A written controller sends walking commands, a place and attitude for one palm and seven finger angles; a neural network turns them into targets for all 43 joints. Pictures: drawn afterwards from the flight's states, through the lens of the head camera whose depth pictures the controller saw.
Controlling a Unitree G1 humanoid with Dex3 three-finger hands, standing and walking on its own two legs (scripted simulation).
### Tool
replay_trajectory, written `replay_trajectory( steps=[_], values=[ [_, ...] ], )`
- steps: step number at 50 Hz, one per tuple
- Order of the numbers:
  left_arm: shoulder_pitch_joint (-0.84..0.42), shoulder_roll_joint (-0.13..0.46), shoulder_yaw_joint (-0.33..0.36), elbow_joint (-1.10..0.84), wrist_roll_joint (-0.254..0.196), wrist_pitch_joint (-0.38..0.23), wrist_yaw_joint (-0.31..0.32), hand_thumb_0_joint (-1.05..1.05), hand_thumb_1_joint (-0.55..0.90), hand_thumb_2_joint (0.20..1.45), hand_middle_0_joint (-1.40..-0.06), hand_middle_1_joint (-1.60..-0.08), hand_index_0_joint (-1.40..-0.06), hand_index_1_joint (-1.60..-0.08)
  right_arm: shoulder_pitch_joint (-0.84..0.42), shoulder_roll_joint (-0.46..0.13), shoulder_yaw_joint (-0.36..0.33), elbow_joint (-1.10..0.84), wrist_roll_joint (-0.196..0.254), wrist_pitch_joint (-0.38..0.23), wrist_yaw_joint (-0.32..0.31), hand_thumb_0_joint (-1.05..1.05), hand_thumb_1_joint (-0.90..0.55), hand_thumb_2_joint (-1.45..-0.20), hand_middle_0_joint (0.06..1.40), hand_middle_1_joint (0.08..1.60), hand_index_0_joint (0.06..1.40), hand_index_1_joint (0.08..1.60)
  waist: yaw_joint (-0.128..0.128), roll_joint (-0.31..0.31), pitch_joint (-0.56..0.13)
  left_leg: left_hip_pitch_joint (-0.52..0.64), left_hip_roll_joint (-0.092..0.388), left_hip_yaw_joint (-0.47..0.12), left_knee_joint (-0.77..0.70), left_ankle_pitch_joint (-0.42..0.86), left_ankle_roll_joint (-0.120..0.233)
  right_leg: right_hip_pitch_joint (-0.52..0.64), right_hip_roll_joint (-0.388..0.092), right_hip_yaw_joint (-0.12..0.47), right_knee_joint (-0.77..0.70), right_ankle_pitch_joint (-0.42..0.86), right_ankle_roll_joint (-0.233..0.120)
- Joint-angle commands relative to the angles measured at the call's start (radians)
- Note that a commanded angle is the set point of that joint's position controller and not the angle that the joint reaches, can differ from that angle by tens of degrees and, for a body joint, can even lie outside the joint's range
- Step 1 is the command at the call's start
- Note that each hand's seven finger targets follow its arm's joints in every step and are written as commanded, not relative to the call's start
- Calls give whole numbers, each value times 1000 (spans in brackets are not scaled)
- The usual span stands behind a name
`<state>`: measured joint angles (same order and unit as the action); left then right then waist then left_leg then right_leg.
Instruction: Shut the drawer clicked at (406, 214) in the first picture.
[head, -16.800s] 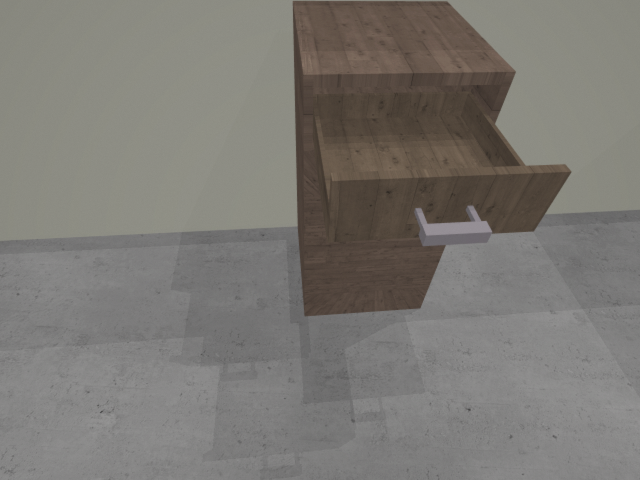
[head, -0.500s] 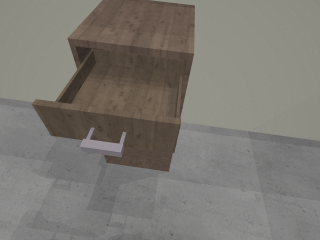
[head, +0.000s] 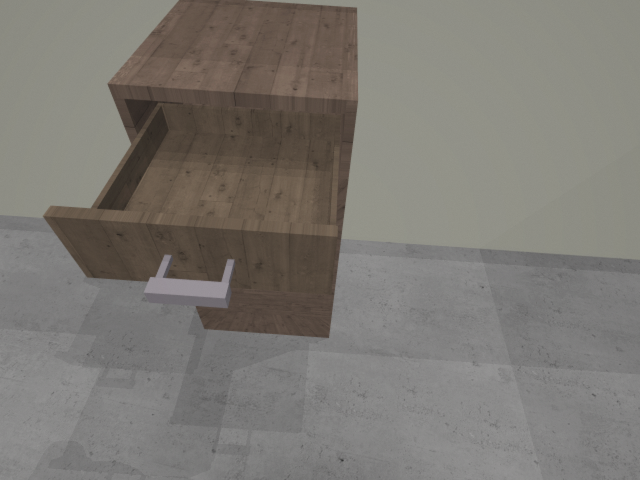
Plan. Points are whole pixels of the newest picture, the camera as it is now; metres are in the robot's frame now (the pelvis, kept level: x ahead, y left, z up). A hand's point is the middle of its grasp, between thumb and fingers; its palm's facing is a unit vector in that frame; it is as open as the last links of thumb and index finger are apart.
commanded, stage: look again from close up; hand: left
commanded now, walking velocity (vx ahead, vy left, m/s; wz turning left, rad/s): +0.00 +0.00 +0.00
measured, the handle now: (193, 278) +0.36 +0.20 +0.02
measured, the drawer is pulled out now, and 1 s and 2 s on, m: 0.29 0.28 0.28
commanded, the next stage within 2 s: raise the hand and make a fist in 0.44 s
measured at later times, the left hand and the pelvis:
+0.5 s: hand out of the picture +0.04 +0.18 -0.18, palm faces +0.00 -0.98 -0.19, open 7.4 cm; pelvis +0.03 +0.02 +0.00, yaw -1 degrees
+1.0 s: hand (188, 462) +0.15 +0.16 -0.03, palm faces +0.06 -1.00 -0.05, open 5.9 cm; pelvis +0.02 -0.03 -0.07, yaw +3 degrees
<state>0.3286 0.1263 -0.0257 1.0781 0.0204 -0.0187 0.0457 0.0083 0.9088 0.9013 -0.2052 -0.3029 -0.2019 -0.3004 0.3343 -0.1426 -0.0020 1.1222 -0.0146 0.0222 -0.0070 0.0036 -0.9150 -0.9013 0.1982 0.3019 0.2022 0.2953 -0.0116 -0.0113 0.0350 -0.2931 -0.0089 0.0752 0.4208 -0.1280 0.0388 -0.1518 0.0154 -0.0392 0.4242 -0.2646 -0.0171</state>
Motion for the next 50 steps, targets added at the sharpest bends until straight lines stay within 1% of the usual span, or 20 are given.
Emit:
replay_trajectory(
  steps=[1,6,9,17,24,26,27,28,29,30,31,32,34,36,39,41,43,45,46,50],
  values=[
    [4,171,40,-80,-3,-22,9,0,900,900,-200,-300,-200,-300,52,-87,-14,-98,-11,-19,2,0,-900,-900,200,300,200,300,-51,41,21,76,61,-90,115,-198,-28,-241,-173,177,-145,-311,-84],
    [39,105,34,-76,-9,-9,7,0,900,900,-200,-300,-200,-300,62,-103,-7,-114,-7,-40,-7,0,-900,-900,200,300,200,300,-10,76,26,-26,110,-192,-15,-175,19,-130,-77,81,28,-136,-60],
    [75,95,30,-57,-7,-5,4,0,900,900,-200,-300,-200,-300,30,-115,-8,-116,-2,-44,-10,0,-900,-900,200,300,200,300,16,17,73,-84,126,-234,-89,-238,37,-88,-63,69,33,-91,-46],
    [56,116,30,-62,-9,-11,6,0,900,900,-200,-300,-200,-300,16,-122,-5,-79,1,-56,-11,0,-900,-900,200,300,200,300,7,-41,22,59,107,-167,-51,-20,29,-82,-99,93,-2,33,-29],
    [52,135,30,-54,-8,-11,5,0,900,900,-200,-300,-200,-300,-28,-135,-5,-65,4,-59,-13,0,-900,-900,200,300,200,300,6,5,-16,128,105,-140,-39,69,24,-63,-109,104,-22,95,-19],
    [55,137,30,-49,-7,-8,5,0,900,900,-200,-300,-200,-300,-40,-138,-4,-63,6,-58,-14,0,-900,-900,200,300,200,300,9,19,4,124,108,-137,-44,70,23,-65,-111,100,-29,95,-16],
    [79,135,28,-32,10,-17,36,0,900,900,-200,-300,-200,-300,-85,-160,-5,-133,10,-55,-13,0,-900,-900,200,300,200,300,19,-21,46,86,140,-141,103,191,2,-111,-119,118,-59,167,-9],
    [-606,396,201,-1661,-185,-208,41,0,900,900,-220,-322,-220,-322,-42,-320,-66,-503,59,-200,-39,0,-900,-900,200,300,200,300,-104,180,-507,421,41,-156,37,270,-33,-123,-33,-18,62,266,-14],
    [-124,315,176,-1466,-120,-163,71,0,900,900,-240,-343,-240,-343,-118,-211,0,-430,49,-309,-67,0,-900,-900,200,300,200,300,19,393,-501,543,120,-215,-31,344,-82,-188,-21,-10,218,55,-25],
    [-55,243,122,-1374,-133,-110,129,0,900,900,-260,-365,-260,-365,-125,-216,-20,-365,44,-334,-74,0,-900,-900,200,300,200,300,-3,361,-417,426,115,-229,-87,264,-137,-244,-15,-14,268,-92,-16],
    [243,-30,-67,-1098,-124,-1,116,0,900,900,-280,-387,-280,-387,-93,-162,-7,-348,58,-334,-53,0,-900,-900,200,300,200,300,-25,262,-215,323,114,-228,-112,134,-112,-335,-14,-8,279,-121,-7],
    [90,-22,-70,-1308,-177,-13,96,0,900,900,-300,-408,-300,-408,-94,-205,-22,-432,56,-341,-41,0,-900,-900,200,300,200,300,-32,226,-117,209,102,-227,-99,39,-88,-318,-26,-21,246,-128,-6],
    [103,42,-12,-1270,-162,-103,58,0,900,900,-340,-452,-340,-452,-133,-226,-38,-485,41,-360,-45,0,-900,-900,200,300,200,300,-50,54,-31,50,62,-190,22,-160,-46,-336,-12,-50,133,-119,-14],
    [326,4,21,-1069,-180,-181,-20,0,900,900,-380,-495,-380,-495,-136,-232,-52,-535,36,-336,-30,0,-900,-900,200,300,200,300,-11,-172,-40,-80,33,-144,143,-128,-36,-354,1,-69,114,-92,-14],
    [401,21,68,-1005,-247,-369,-213,0,900,900,-440,-560,-440,-560,-225,-233,-71,-612,34,-306,-13,0,-900,-900,200,300,200,300,24,-363,-30,-303,11,-96,290,-189,-42,-467,-1,-39,221,-160,-5],
    [375,65,95,-1004,-255,-470,-307,0,900,900,-480,-603,-480,-603,-240,-240,-80,-663,40,-302,2,0,-900,-900,200,300,200,300,30,-266,-44,-362,-2,-76,352,-205,-43,-483,-19,18,267,-158,-11],
    [275,200,192,-1201,-247,-579,-368,0,900,900,-520,-647,-520,-647,-237,-226,-85,-708,39,-315,13,0,-900,-900,200,300,200,300,39,-9,-211,-350,-4,-67,425,-177,-30,-486,-26,62,347,-134,-20],
    [207,318,293,-1412,-248,-624,-339,0,900,900,-560,-690,-560,-690,-209,-211,-83,-726,29,-311,10,0,-900,-900,200,300,200,300,63,241,-344,-281,5,-71,449,-131,-20,-488,-9,64,405,-103,-33],
    [190,297,287,-1505,-271,-627,-320,0,900,900,-580,-712,-580,-712,-213,-196,-77,-748,30,-308,2,0,-900,-900,200,300,200,300,48,261,-390,-245,9,-77,452,-128,-11,-479,-6,64,399,-110,-34],
    [127,238,270,-1553,-319,-609,-262,0,900,900,-660,-798,-660,-798,-175,-186,-60,-728,46,-293,-34,0,-900,-900,200,300,200,300,-24,166,-299,-298,13,-101,503,-181,2,-514,-3,112,331,-173,-17]
  ],
)
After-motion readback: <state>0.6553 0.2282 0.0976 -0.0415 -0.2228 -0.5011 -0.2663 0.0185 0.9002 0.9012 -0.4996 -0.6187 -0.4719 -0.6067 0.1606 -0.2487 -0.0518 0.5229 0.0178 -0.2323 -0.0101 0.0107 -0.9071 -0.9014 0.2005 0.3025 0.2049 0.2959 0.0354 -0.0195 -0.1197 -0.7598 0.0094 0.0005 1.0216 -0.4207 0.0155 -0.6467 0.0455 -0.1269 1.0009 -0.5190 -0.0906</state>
